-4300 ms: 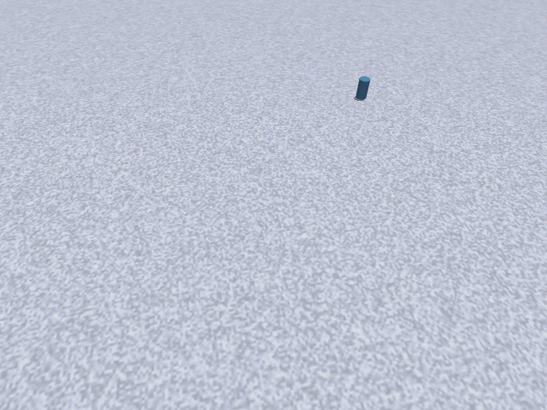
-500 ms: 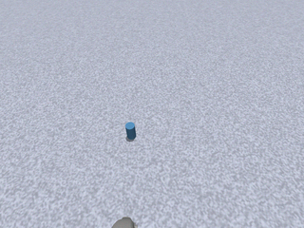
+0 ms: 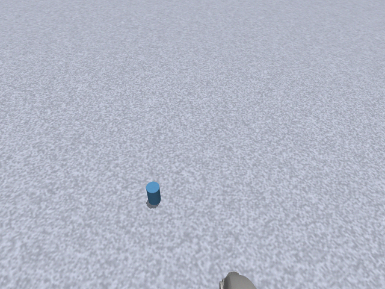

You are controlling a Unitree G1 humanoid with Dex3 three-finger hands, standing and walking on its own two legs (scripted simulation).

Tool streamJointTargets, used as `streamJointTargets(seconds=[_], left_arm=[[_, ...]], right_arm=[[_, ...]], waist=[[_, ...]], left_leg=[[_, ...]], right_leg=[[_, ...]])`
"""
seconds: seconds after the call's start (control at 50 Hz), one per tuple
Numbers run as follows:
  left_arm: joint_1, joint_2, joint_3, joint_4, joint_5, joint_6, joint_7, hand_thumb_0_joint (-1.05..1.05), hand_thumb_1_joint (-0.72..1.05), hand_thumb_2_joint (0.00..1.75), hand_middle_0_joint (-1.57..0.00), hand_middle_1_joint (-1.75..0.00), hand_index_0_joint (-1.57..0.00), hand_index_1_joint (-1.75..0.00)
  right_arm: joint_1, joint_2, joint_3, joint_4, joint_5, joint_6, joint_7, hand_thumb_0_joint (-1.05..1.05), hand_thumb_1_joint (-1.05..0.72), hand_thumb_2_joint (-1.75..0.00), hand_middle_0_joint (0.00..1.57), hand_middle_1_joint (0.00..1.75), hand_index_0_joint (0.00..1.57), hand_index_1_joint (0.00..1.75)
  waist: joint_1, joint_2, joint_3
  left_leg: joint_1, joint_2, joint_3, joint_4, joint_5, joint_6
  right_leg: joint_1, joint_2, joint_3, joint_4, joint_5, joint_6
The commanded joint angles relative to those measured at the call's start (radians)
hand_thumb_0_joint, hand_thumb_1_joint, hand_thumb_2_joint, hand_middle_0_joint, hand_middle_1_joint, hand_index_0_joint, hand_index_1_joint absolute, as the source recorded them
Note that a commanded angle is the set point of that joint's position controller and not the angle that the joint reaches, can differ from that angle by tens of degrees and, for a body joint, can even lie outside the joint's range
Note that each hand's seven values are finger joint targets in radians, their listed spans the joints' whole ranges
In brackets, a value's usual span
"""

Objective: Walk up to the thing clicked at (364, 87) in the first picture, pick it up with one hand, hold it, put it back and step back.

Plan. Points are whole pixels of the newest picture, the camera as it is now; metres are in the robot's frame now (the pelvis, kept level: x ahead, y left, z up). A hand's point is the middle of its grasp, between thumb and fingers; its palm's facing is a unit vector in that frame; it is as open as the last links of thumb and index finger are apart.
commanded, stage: walk up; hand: left
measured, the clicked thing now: (153, 193) +0.74 +0.18 -0.71
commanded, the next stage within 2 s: none
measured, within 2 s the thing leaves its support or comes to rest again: neither
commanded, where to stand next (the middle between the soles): +0.42 -0.02 m, yaw -1 degrees
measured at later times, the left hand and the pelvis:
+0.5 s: hand (92, 267) +0.21 +0.23 -0.12, palm faces -0.02 -0.92 -0.40, open 7.4 cm; pelvis +0.16 -0.04 +0.00, yaw +0 degrees
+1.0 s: hand (87, 219) +0.34 +0.29 -0.16, palm faces -0.08 -0.93 -0.36, open 7.4 cm; pelvis +0.29 +0.01 +0.00, yaw -1 degrees
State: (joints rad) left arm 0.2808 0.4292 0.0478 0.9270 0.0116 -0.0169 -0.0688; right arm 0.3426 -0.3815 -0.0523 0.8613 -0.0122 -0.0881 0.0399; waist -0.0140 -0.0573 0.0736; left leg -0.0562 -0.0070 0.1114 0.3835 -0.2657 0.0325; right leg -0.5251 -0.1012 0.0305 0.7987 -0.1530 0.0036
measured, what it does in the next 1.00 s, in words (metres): walks ahead: right foot, then left foot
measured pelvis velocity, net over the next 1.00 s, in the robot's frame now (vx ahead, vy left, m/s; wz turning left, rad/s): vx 0.29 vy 0.01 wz -0.02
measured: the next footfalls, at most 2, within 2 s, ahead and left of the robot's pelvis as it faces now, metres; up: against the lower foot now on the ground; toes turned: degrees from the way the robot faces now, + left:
right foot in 0.14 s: +0.21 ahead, -0.15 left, +0.00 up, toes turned -5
left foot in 0.64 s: +0.34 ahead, +0.12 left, +0.00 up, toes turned +5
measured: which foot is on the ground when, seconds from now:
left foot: down 0.00-0.18, up 0.20-0.62, down 0.64-1.00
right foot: up 0.00-0.12, down 0.14-0.66, up 0.68-1.00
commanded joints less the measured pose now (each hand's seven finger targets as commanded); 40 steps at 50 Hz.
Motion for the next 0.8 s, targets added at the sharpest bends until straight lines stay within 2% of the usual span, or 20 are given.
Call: streamJointTargets(seconds=[0.0, 0.06, 0.12, 0.14, 0.16, 0.18, 0.26, 0.28, 0.32, 0.42, 0.5, 0.56, 0.6, 0.62, 0.64, 0.66, 0.68, 0.7, 0.76, 0.78], left_arm=[[-0.115, 0.14, 0.042, -0.11, -0.002, -0.049, -0.005, 0.0, 0.9, 0.9, -0.2, -0.3, -0.2, -0.3], [-0.071, 0.142, 0.051, -0.085, -0.003, -0.062, 0.003, 0.0, 0.9, 0.9, -0.2, -0.3, -0.2, -0.3], [0.14, 0.219, 0.084, -0.031, 0.003, -0.086, 0.029, 0.0, 0.9, 0.9, -0.2, -0.3, -0.2, -0.3], [0.202, 0.297, 0.109, -0.035, 0.007, -0.093, 0.042, 0.0, 0.9, 0.9, -0.2, -0.3, -0.2, -0.3], [0.183, 0.34, 0.111, -0.04, -0.005, -0.088, 0.045, 0.0, 0.9, 0.9, -0.2, -0.3, -0.2, -0.3], [0.148, 0.332, 0.109, -0.058, -0.018, -0.081, 0.047, 0.0, 0.9, 0.9, -0.2, -0.3, -0.2, -0.3], [0.039, 0.222, 0.071, -0.094, -0.029, -0.082, 0.061, 0.0, 0.9, 0.9, -0.2, -0.3, -0.2, -0.3], [0.034, 0.22, 0.068, -0.099, -0.022, -0.086, 0.06, 0.0, 0.9, 0.9, -0.2, -0.3, -0.2, -0.3], [0.032, 0.214, 0.065, -0.119, -0.015, -0.092, 0.057, 0.0, 0.9, 0.9, -0.2, -0.3, -0.2, -0.3], [0.017, 0.233, 0.078, -0.149, -0.001, -0.088, 0.049, 0.0, 0.9, 0.9, -0.2, -0.3, -0.2, -0.3], [0.082, 0.24, 0.082, -0.139, -0.001, -0.084, 0.044, 0.0, 0.9, 0.9, -0.2, -0.3, -0.2, -0.3], [0.022, 0.263, 0.081, -0.158, -0.004, -0.08, 0.042, 0.0, 0.9, 0.9, -0.2, -0.3, -0.2, -0.3], [-0.006, 0.234, 0.066, -0.169, 0.001, -0.072, 0.043, 0.0, 0.9, 0.9, -0.2, -0.3, -0.2, -0.3], [0.023, 0.187, 0.047, -0.168, 0.003, -0.069, 0.043, 0.0, 0.9, 0.9, -0.2, -0.3, -0.2, -0.3], [0.091, 0.102, 0.022, -0.167, -0.011, -0.067, 0.04, 0.0, 0.9, 0.9, -0.2, -0.3, -0.2, -0.3], [0.116, 0.133, 0.031, -0.143, -0.014, -0.055, 0.047, 0.0, 0.9, 0.9, -0.2, -0.3, -0.2, -0.3], [0.097, 0.219, 0.052, -0.124, -0.005, -0.048, 0.06, 0.0, 0.9, 0.9, -0.2, -0.3, -0.2, -0.3], [0.065, 0.238, 0.048, -0.123, -0.003, -0.05, 0.059, 0.0, 0.9, 0.9, -0.2, -0.3, -0.2, -0.3], [0.122, 0.204, 0.049, -0.075, -0.015, -0.043, 0.045, 0.0, 0.9, 0.9, -0.2, -0.3, -0.2, -0.3], [0.139, 0.191, 0.049, -0.065, -0.017, -0.036, 0.041, 0.0, 0.9, 0.9, -0.2, -0.3, -0.2, -0.3]], right_arm=[[-0.016, -0.275, -0.083, -0.082, 0.005, -0.016, -0.012, 0.0, -0.9, -0.9, 0.2, 0.3, 0.2, 0.3], [-0.02, -0.279, -0.084, -0.093, 0.003, -0.007, -0.016, 0.0, -0.9, -0.9, 0.2, 0.3, 0.2, 0.3], [0.03, -0.206, -0.053, -0.101, 0.004, -0.002, -0.016, 0.0, -0.9, -0.9, 0.2, 0.3, 0.2, 0.3], [0.098, -0.143, -0.029, -0.112, 0.007, -0.002, -0.011, 0.0, -0.9, -0.9, 0.2, 0.3, 0.2, 0.3], [0.077, -0.202, -0.042, -0.097, 0.012, 0.009, -0.016, 0.0, -0.9, -0.9, 0.2, 0.3, 0.2, 0.3], [0.043, -0.267, -0.056, -0.076, 0.003, 0.019, -0.028, 0.0, -0.9, -0.9, 0.2, 0.3, 0.2, 0.3], [0.06, -0.211, -0.05, -0.02, 0.022, 0.036, -0.016, 0.0, -0.9, -0.9, 0.2, 0.3, 0.2, 0.3], [0.066, -0.207, -0.05, -0.017, 0.017, 0.043, -0.01, 0.0, -0.9, -0.9, 0.2, 0.3, 0.2, 0.3], [0.052, -0.203, -0.057, -0.018, 0.007, 0.052, 0.0, 0.0, -0.9, -0.9, 0.2, 0.3, 0.2, 0.3], [-0.037, -0.213, -0.07, -0.038, -0.01, 0.05, 0.02, 0.0, -0.9, -0.9, 0.2, 0.3, 0.2, 0.3], [-0.117, -0.193, -0.062, -0.057, -0.018, 0.028, 0.028, 0.0, -0.9, -0.9, 0.2, 0.3, 0.2, 0.3], [-0.086, -0.21, -0.07, -0.043, -0.015, 0.016, 0.027, 0.0, -0.9, -0.9, 0.2, 0.3, 0.2, 0.3], [0.029, -0.234, -0.084, -0.006, -0.019, 0.005, 0.016, 0.0, -0.9, -0.9, 0.2, 0.3, 0.2, 0.3], [0.12, -0.274, -0.098, 0.024, -0.02, -0.002, 0.004, 0.0, -0.9, -0.9, 0.2, 0.3, 0.2, 0.3], [0.155, -0.345, -0.115, 0.015, -0.028, -0.008, -0.006, 0.0, -0.9, -0.9, 0.2, 0.3, 0.2, 0.3], [0.116, -0.373, -0.114, -0.025, -0.016, -0.012, -0.009, 0.0, -0.9, -0.9, 0.2, 0.3, 0.2, 0.3], [0.083, -0.377, -0.117, -0.032, 0.007, -0.005, -0.005, 0.0, -0.9, -0.9, 0.2, 0.3, 0.2, 0.3], [0.055, -0.345, -0.108, -0.039, 0.01, 0.0, -0.009, 0.0, -0.9, -0.9, 0.2, 0.3, 0.2, 0.3], [0.013, -0.27, -0.075, -0.056, 0.012, -0.016, -0.019, 0.0, -0.9, -0.9, 0.2, 0.3, 0.2, 0.3], [0.008, -0.276, -0.075, -0.057, 0.013, -0.02, -0.02, 0.0, -0.9, -0.9, 0.2, 0.3, 0.2, 0.3]], waist=[[-0.024, 0.168, 0.06], [0.004, 0.152, 0.004], [0.1, -0.064, -0.164], [0.101, -0.262, -0.235], [0.106, -0.253, -0.168], [0.103, -0.178, -0.143], [0.022, -0.081, -0.038], [0.017, -0.087, -0.035], [0.019, -0.083, -0.022], [0.035, -0.098, 0.035], [0.076, -0.076, 0.033], [0.034, -0.058, 0.004], [-0.041, 0.019, -0.038], [-0.08, 0.164, -0.088], [-0.079, 0.418, -0.113], [-0.058, 0.342, -0.072], [-0.05, 0.267, -0.027], [-0.036, 0.197, 0.019], [0.003, 0.188, 0.015], [0.012, 0.21, -0.002]], left_leg=[[-0.076, 0.254, -0.145, -0.154, 0.121, 0.167], [-0.098, 0.277, -0.168, -0.052, 0.2, 0.157], [-0.182, 0.149, -0.069, 0.399, 0.235, 0.093], [-0.332, 0.053, -0.028, 0.612, -0.076, 0.05], [-0.529, -0.036, -0.066, 0.706, -0.267, 0.017], [-0.544, 0.021, -0.131, 0.772, -0.268, 0.016], [-0.442, 0.066, -0.201, 0.696, -0.085, 0.005], [-0.407, 0.052, -0.179, 0.684, -0.058, 0.002], [-0.422, 0.051, -0.163, 0.664, -0.007, -0.011], [-0.474, 0.106, -0.14, 0.439, 0.033, -0.051], [-0.427, 0.109, -0.113, 0.263, 0.064, -0.036], [-0.288, 0.101, -0.093, 0.209, 0.054, -0.015], [-0.069, 0.065, -0.075, 0.154, 0.043, 0.001], [0.078, 0.067, -0.124, 0.112, -0.063, 0.02], [0.157, 0.254, -0.441, -0.06, -0.272, 0.086], [0.11, 0.4, -0.736, -0.185, -0.359, 0.161], [0.039, 0.451, -0.774, -0.171, -0.383, 0.235], [-0.053, 0.415, -0.673, -0.158, -0.273, 0.227], [-0.087, 0.274, -0.342, -0.123, 0.096, 0.102], [-0.11, 0.264, -0.303, -0.12, 0.117, 0.119]], right_leg=[[0.036, -0.015, -0.038, -0.18, 0.043, -0.013], [0.196, 0.01, -0.047, -0.23, 0.017, -0.03], [0.552, 0.023, -0.016, -0.352, -0.06, -0.063], [0.679, -0.184, 0.289, -0.409, -0.168, -0.106], [0.705, -0.312, 0.599, -0.529, -0.176, -0.2], [0.649, -0.34, 0.623, -0.516, -0.151, -0.254], [0.416, -0.152, 0.193, -0.5, 0.14, -0.125], [0.369, -0.129, 0.15, -0.505, 0.164, -0.138], [0.336, -0.119, 0.101, -0.531, 0.115, -0.17], [0.3, -0.156, 0.102, -0.611, -0.264, -0.222], [0.339, -0.154, 0.087, -0.543, -0.193, -0.217], [0.268, -0.178, 0.097, -0.5, -0.261, -0.214], [0.15, -0.133, 0.058, -0.336, -0.241, -0.171], [0.072, -0.07, 0.001, -0.117, -0.176, -0.14], [-0.066, 0.061, -0.108, 0.182, -0.229, -0.076], [-0.173, 0.144, -0.051, 0.295, -0.355, -0.051], [-0.166, 0.074, 0.019, 0.355, -0.383, -0.061], [-0.141, 0.049, 0.049, 0.363, -0.334, -0.062], [-0.032, 0.028, 0.079, 0.256, -0.198, -0.045], [-0.002, 0.03, 0.05, 0.255, -0.17, -0.035]])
